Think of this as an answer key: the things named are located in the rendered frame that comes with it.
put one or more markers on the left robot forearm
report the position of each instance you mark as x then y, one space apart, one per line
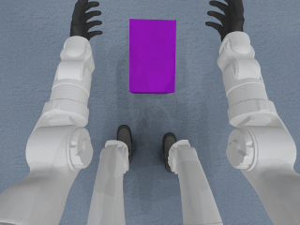
71 87

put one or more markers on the left robot hand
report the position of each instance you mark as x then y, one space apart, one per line
79 26

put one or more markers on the carton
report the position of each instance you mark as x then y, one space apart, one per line
152 50

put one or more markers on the right robot hand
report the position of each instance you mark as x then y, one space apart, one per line
232 21

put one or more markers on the robot right shin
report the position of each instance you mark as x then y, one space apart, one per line
181 142

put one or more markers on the robot left upper arm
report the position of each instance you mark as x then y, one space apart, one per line
55 155

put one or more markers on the right robot forearm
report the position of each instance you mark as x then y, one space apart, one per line
244 86

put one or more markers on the robot left thigh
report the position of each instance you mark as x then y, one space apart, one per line
107 203

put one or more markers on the robot right upper arm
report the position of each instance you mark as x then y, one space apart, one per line
266 155

